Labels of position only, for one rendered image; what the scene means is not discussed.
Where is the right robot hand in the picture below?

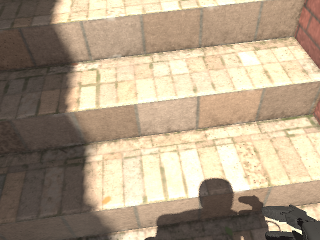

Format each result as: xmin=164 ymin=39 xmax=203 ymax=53
xmin=261 ymin=204 xmax=320 ymax=240

